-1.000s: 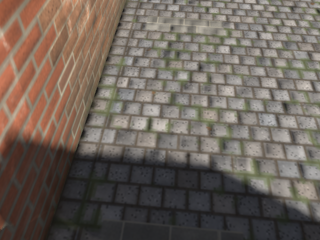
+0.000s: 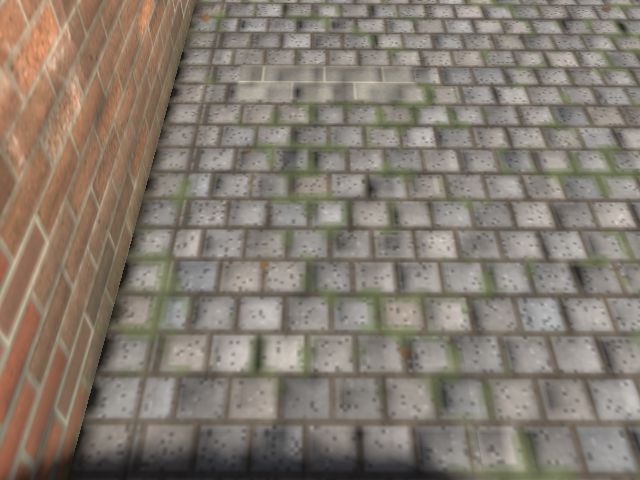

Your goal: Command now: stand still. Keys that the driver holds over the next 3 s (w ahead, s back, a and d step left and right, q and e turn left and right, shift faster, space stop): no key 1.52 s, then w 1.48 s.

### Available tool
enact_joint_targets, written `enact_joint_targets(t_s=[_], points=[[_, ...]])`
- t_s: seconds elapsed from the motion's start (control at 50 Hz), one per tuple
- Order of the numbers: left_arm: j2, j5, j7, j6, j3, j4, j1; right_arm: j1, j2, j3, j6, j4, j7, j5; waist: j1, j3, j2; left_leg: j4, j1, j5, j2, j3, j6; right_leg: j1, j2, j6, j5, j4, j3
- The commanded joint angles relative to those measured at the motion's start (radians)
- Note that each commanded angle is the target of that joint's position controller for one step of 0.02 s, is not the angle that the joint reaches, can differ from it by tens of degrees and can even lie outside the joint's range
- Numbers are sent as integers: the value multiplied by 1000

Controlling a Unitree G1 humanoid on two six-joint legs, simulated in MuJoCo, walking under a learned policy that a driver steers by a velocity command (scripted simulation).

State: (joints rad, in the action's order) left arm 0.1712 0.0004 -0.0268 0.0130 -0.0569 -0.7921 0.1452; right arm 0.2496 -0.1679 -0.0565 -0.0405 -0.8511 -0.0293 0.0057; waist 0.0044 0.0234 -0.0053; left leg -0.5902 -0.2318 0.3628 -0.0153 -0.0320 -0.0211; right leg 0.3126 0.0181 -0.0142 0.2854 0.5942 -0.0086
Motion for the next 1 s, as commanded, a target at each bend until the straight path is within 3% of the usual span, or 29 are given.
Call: enact_joint_targets(t_s=[0.02, 0.32, 1.0], points=[[75, -5, -9, -2, -28, 45, 1, 13, -96, -18, -22, 44, -7, 2, -12, -101, 22, 85, -89, -358, -37, -24, 54, -187, -35, -48, -344, -11, -41], [91, -10, -16, 9, -43, -36, 2, 25, -92, -14, -16, -11, -14, 5, 1, -48, 12, 92, -67, -277, -25, 3, 44, -171, -43, -48, -311, -44, -51], [89, -10, -25, 17, -28, -135, 53, 64, -66, 7, -15, -128, -15, 4, -2, 8, 9, 147, -83, -144, -14, 21, 32, -163, -36, -40, -204, -105, -44]])
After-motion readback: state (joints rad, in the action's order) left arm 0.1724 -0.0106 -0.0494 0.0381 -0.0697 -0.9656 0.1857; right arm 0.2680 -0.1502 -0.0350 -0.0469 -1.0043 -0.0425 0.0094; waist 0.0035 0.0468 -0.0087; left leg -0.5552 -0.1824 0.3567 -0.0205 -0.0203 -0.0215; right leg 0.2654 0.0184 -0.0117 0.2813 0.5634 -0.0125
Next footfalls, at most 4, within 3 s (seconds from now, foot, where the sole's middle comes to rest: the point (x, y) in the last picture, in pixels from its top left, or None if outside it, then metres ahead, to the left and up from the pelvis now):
2.22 left None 0.45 0.15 -0.77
2.80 right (392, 358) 0.77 -0.14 -0.77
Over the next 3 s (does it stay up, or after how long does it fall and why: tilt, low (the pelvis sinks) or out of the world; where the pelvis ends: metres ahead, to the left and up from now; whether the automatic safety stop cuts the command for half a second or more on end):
stays up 0.68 -0.06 0.01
